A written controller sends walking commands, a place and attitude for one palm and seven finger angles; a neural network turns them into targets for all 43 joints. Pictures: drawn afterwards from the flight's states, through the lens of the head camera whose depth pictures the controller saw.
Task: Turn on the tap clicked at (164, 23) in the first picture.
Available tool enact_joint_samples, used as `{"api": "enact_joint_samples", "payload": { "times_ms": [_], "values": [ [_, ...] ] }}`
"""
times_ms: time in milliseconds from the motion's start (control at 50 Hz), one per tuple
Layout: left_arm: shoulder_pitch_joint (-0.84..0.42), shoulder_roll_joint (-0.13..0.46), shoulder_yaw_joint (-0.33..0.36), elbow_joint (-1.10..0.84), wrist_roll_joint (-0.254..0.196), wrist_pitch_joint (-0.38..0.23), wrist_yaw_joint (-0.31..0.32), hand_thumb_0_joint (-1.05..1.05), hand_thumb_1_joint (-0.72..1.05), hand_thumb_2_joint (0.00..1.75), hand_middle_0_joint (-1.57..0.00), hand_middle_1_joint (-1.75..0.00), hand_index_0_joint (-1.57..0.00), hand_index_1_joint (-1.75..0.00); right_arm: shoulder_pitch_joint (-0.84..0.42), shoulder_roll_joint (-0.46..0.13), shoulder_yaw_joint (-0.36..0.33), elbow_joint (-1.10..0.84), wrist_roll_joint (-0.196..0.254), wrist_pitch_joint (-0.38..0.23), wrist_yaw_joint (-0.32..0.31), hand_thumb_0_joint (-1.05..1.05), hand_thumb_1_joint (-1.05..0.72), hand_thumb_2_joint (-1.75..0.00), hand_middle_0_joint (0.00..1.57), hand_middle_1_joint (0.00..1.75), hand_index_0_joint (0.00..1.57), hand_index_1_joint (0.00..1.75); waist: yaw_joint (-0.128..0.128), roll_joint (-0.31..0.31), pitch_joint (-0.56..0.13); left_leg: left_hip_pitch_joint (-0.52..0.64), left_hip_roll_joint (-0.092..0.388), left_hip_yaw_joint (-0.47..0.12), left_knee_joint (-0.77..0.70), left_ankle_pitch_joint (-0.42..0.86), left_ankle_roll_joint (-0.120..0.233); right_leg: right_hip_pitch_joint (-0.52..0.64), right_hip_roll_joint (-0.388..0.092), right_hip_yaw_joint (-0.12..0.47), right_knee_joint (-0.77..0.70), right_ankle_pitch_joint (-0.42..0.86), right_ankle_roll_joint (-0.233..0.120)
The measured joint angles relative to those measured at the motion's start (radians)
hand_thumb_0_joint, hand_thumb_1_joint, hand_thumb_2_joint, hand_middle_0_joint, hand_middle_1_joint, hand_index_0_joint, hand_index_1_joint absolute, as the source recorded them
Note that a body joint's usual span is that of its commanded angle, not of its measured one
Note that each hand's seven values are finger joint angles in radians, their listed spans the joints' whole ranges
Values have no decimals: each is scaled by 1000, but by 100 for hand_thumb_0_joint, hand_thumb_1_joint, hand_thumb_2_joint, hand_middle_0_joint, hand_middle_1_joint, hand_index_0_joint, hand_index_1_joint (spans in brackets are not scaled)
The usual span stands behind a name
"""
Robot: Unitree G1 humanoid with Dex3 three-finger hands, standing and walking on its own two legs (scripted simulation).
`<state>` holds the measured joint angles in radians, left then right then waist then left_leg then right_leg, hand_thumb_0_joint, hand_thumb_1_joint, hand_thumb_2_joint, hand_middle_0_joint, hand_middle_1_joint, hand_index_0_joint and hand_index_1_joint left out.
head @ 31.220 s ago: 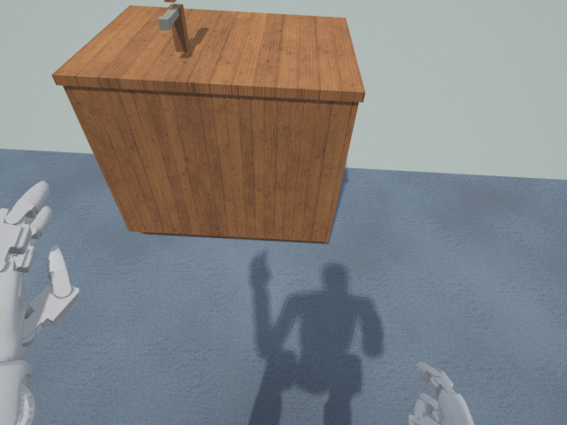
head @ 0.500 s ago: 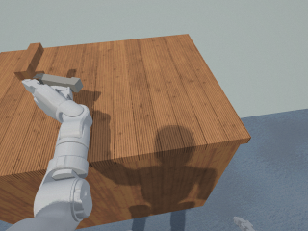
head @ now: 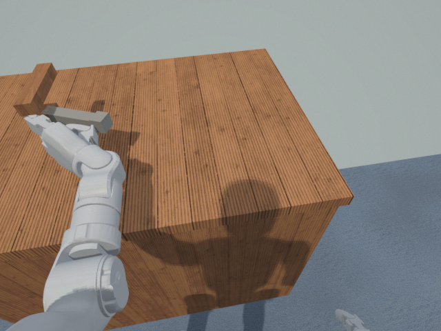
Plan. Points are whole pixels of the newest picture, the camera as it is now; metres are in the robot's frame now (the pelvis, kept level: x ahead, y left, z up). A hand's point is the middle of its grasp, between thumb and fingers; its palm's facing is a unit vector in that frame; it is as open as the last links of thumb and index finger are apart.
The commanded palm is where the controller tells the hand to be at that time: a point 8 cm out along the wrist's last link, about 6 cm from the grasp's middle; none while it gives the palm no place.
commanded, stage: push the lever round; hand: left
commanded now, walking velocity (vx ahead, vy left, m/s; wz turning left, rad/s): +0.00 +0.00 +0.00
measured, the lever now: (101, 122) +0.44 +0.25 +0.16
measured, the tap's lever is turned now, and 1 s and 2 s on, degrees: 66 67 67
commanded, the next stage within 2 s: lift the hand up off the lever in 0.62 s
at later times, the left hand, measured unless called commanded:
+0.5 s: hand (93, 131) +0.43 +0.26 +0.15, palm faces +0.85 -0.53 -0.07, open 8.2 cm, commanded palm +0.42 +0.25 +0.15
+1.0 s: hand (94, 130) +0.43 +0.26 +0.15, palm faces +0.85 -0.53 -0.06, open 8.2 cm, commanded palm +0.42 +0.26 +0.16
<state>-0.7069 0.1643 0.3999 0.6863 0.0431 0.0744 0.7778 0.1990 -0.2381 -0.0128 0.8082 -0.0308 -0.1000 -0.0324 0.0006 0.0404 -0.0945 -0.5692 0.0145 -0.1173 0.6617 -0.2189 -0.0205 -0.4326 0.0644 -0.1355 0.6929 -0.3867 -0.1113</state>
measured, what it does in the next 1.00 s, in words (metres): stands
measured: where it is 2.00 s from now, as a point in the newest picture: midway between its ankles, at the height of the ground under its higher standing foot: outside the picture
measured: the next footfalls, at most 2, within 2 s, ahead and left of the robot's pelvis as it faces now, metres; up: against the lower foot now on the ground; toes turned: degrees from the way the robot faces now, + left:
none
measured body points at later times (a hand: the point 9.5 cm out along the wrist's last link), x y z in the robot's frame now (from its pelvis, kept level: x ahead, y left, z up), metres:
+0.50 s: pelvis -0.01 +0.00 +0.00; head +0.02 -0.02 +0.45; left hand +0.38 +0.28 +0.16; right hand +0.12 -0.25 -0.13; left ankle +0.08 +0.17 -0.71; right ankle -0.02 -0.04 -0.71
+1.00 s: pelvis -0.01 +0.00 +0.00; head +0.02 -0.02 +0.45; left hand +0.38 +0.28 +0.16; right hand +0.12 -0.25 -0.13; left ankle +0.08 +0.16 -0.71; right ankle -0.02 -0.04 -0.71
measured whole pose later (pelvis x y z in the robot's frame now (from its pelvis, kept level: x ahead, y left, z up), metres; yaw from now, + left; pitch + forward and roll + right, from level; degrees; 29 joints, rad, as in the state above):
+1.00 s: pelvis -0.01 +0.00 +0.00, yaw +0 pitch +7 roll +0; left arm -0.74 0.19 0.41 0.73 0.04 0.07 0.78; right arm 0.21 -0.24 -0.01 0.82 -0.03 -0.12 -0.03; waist -0.01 0.04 -0.09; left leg -0.60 0.02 -0.12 0.68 -0.22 -0.02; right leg -0.46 0.07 -0.14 0.71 -0.39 -0.12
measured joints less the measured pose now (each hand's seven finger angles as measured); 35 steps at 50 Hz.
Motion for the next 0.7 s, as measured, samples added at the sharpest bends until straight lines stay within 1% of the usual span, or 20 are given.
{"api": "enact_joint_samples", "payload": {
  "times_ms": [700],
  "values": [
    [-47, 25, 3, 64, -1, -17, 9, 0, 94, 92, -4, -11, 0, -15, 10, -1, 1, 14, 3, -13, 2, 1, -90, -90, 20, 30, 21, 30, -4, 2, -2, -37, 3, -5, 24, -1, 4, -37, 4, -6, 27, -2, -4]
  ]
}}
